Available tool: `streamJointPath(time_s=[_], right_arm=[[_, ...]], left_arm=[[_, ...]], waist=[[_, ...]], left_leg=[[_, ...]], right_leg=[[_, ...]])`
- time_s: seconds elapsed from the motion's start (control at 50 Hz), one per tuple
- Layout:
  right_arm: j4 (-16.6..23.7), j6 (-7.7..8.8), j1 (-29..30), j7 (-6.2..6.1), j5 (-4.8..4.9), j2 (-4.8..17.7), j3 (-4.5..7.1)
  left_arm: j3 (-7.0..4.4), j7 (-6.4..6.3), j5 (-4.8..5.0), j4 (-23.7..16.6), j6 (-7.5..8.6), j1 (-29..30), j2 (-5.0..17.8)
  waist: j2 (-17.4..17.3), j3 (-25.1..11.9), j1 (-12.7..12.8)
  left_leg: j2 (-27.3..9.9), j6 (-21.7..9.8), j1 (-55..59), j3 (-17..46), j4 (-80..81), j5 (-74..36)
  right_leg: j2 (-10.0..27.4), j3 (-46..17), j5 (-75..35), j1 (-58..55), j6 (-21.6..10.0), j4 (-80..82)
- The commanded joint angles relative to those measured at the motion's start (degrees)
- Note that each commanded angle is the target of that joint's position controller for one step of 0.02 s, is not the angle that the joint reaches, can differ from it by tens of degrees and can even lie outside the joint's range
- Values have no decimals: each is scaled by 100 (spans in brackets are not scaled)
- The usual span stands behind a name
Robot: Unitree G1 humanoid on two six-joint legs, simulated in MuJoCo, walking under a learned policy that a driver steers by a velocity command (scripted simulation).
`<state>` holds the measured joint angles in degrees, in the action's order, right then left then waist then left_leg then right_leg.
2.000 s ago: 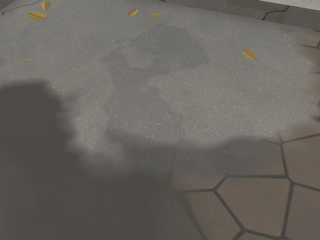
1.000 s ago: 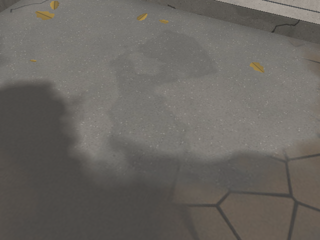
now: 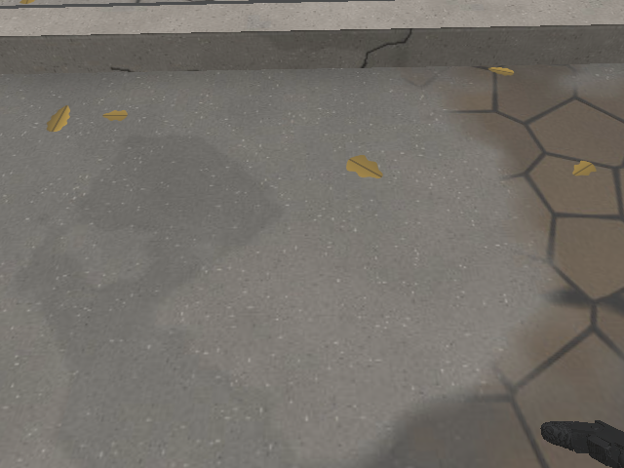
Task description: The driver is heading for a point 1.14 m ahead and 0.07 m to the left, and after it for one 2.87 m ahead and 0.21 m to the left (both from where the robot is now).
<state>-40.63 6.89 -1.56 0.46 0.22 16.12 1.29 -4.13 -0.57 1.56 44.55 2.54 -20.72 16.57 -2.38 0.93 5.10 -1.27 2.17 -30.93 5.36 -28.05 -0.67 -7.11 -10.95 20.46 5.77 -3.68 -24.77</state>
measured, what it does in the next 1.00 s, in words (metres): walks ahead: left foot, then right foot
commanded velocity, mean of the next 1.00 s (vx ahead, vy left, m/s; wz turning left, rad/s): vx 0.50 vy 0.00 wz -0.06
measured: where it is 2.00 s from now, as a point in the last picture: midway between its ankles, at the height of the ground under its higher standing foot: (353, 246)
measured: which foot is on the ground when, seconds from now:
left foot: up 0.00-0.02, down 0.04-0.56, up 0.58-1.00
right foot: down 0.00-0.04, up 0.06-0.54, down 0.56-1.00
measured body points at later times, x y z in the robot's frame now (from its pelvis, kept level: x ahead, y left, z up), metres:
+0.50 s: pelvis +0.26 -0.01 +0.00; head +0.29 -0.01 +0.45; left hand +0.54 +0.15 -0.07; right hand +0.18 -0.28 -0.12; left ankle +0.16 +0.14 -0.73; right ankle +0.37 -0.16 -0.71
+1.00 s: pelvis +0.51 -0.07 +0.00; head +0.54 -0.06 +0.45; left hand +0.54 +0.22 -0.13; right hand +0.70 -0.31 -0.10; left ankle +0.69 +0.06 -0.70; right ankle +0.38 -0.16 -0.73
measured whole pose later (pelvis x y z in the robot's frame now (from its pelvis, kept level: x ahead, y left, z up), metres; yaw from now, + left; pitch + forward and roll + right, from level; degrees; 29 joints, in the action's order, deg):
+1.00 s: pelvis +0.51 -0.07 +0.00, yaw +0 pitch +1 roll -3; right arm -41.7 2.1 -6.7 2.9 1.2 15.0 2.3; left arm -4.0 -0.3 0.2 48.4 4.4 -19.0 15.5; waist -2.5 1.4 4.1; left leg -5.0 -1.9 -37.5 -0.2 -38.3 -0.7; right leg -1.5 13.5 19.0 -5.2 -0.3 -12.6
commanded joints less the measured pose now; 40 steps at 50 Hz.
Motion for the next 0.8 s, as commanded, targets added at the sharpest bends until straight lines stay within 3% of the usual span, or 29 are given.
streamJointPath(time_s=[0.02,0.04,0.06,0.08,0.1,0.12,0.14,0.16,0.2,0.26,0.32,0.38,0.46,0.5,0.52,0.54,0.56,0.58,0.6,0.62,0.64,0.66,0.68,0.72,0.8], right_arm=[[249,160,-580,-12,3,920,356],[180,186,-1373,-54,-102,1187,441],[34,102,-2026,-73,-187,1688,580],[2,51,-2086,-25,-52,1309,521],[126,19,-1796,-37,-27,855,406],[167,-26,-1511,-44,-57,721,353],[141,-50,-1298,-41,-83,600,308],[95,-45,-1231,-37,-120,507,270],[-16,-1,-1288,3,-95,474,276],[-189,53,-1423,41,-41,673,351],[-303,0,-1471,30,17,805,378],[-453,-81,-1728,7,77,936,389],[-687,-207,-2078,7,144,1065,408],[-743,-277,-2031,-18,172,1159,428],[-748,-309,-1930,-38,192,1192,426],[-745,-320,-1958,-61,168,1080,374],[-573,-286,-1948,-66,17,763,226],[-458,-166,-2587,-17,6,80,11],[-545,-80,-2203,8,171,726,175],[-371,-50,-1739,21,289,929,254],[-354,-68,-1531,-6,241,858,250],[-361,-121,-1474,-21,150,804,273],[-415,-210,-1642,-19,140,717,283],[-462,-360,-1793,-27,156,464,254],[-266,-430,-1360,-32,117,365,264]], left_arm=[[-142,-36,-41,-371,7,182,657],[-11,-4,-102,-466,27,192,308],[113,15,16,-620,92,-564,-84],[64,9,110,-592,115,-673,391],[-57,0,111,-589,78,-153,846],[-81,-14,39,-667,38,231,864],[-93,-4,-26,-743,28,442,789],[-100,23,-31,-767,12,463,671],[-45,56,9,-751,-32,343,380],[22,61,-54,-880,-46,635,202],[90,132,-98,-983,36,1085,129],[151,222,-73,-1118,128,1700,54],[130,305,-13,-1344,171,2213,186],[66,326,-37,-1335,191,2037,339],[-19,310,-72,-1196,197,1546,471],[-169,263,-99,-913,183,694,740],[-310,166,-174,-727,145,-373,1201],[-348,151,-197,-700,123,-484,1615],[-232,148,-155,-691,136,-508,1052],[-144,147,-130,-674,168,-161,846],[-81,163,-131,-674,192,228,647],[-33,188,-150,-676,222,532,457],[-14,199,-194,-658,270,717,353],[-52,204,-213,-536,390,816,365],[-118,111,-264,-270,451,703,504]], waist=[[941,-458,-681],[523,-1176,-1034],[-1168,-2014,-826],[-1427,-1948,-850],[-681,-1158,-1001],[-242,-674,-949],[-159,-302,-843],[-285,-156,-716],[-405,-99,-612],[-232,4,-585],[-148,22,-670],[-153,145,-901],[-267,281,-971],[-349,158,-740],[-326,-145,-404],[-214,-696,-19],[468,-1532,380],[1862,-2200,-40],[1189,-1980,247],[1034,-1123,144],[728,-746,-58],[731,-427,-237],[843,-322,-434],[756,-193,-603],[557,98,-571]], left_leg=[[18,-355,1617,-123,339,432],[-759,-717,2976,544,234,695],[-2117,-1642,5065,2957,568,1759],[-2460,-1776,5143,4214,1003,3140],[-2187,-1490,4484,3384,1118,3266],[-1916,-1276,3781,2481,1140,2519],[-1641,-1215,3174,1850,1278,1782],[-1415,-1157,2766,1401,1426,1367],[-1205,-1236,2402,869,1691,955],[-1290,-1465,2417,484,1923,297],[-1207,-1431,2579,37,1989,-134],[-1106,-1317,2583,-301,1958,-180],[-1392,-1226,3082,-244,1762,-333],[-1463,-1117,3290,-297,1374,-1167],[-1325,-998,3223,-510,771,-2057],[-1048,-837,2838,-765,-252,-2440],[-733,-591,1480,-928,-2090,-775],[272,-295,-623,-627,-3960,3291],[55,-339,-1227,131,-4609,3423],[-190,-402,-1511,57,-4611,2893],[-433,-378,-1308,-46,-4345,2379],[-570,-327,-1098,-42,-4057,2026],[-679,-290,-726,23,-3938,1750],[-685,-201,-482,38,-3838,1488],[-612,-97,-961,202,-3033,511]], right_leg=[[1209,-1219,-1640,367,-534,-389],[870,-817,-1287,896,-329,-1781],[14,70,753,2870,101,-3727],[400,42,1315,3855,180,-4773],[650,11,773,4109,226,-5124],[854,229,307,3992,273,-5090],[1008,258,-18,3851,302,-4810],[1148,274,-212,3586,293,-4576],[1179,423,-325,3263,298,-4267],[1207,421,-644,3449,336,-3469],[1279,642,-1452,3392,341,-2372],[1189,970,-2001,3037,327,-1459],[1050,1086,-1646,2899,145,-865],[893,1204,-1331,2418,-45,-586],[720,1359,-1460,1615,-178,-324],[632,1398,-1609,320,-341,-262],[1797,91,-1840,-1527,-731,-449],[3105,-2531,-951,-3000,-1604,199],[3041,-2708,-287,-2650,-1502,573],[2841,-1769,-527,-1931,-1240,686],[2566,-1110,-897,-1201,-1066,852],[2346,-625,-1180,-610,-965,1067],[2209,-250,-1384,-181,-884,1292],[2180,228,-1874,254,-909,1600],[2108,1071,-2533,197,-822,1772]])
